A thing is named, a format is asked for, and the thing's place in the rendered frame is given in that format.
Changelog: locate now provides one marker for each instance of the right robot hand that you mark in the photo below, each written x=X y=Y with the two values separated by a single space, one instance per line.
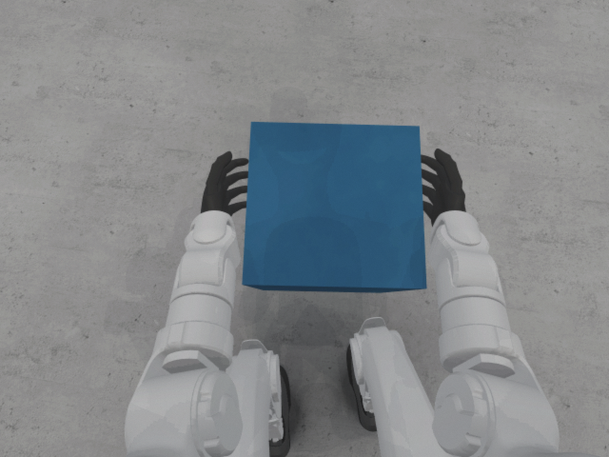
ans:
x=447 y=193

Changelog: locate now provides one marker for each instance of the left robot hand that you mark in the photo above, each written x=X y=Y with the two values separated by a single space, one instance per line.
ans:
x=216 y=196

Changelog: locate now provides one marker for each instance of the right robot shin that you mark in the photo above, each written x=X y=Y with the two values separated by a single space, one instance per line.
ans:
x=372 y=323

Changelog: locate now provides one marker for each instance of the carton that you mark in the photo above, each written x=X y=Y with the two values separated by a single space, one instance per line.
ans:
x=334 y=207

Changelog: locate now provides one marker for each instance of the robot left forearm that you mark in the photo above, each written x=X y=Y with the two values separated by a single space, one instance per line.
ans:
x=197 y=333

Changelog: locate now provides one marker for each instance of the robot right forearm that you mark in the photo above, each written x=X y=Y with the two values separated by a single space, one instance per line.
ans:
x=475 y=329

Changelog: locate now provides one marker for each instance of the right robot upper arm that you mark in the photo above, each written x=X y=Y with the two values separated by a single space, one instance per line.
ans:
x=481 y=415

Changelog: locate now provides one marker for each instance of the left robot shin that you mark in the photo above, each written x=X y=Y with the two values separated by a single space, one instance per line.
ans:
x=275 y=425

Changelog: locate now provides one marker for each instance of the left robot upper arm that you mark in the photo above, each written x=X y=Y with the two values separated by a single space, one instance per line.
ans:
x=186 y=414

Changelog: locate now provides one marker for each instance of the robot shin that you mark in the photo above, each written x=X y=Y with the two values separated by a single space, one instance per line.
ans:
x=275 y=425
x=372 y=323

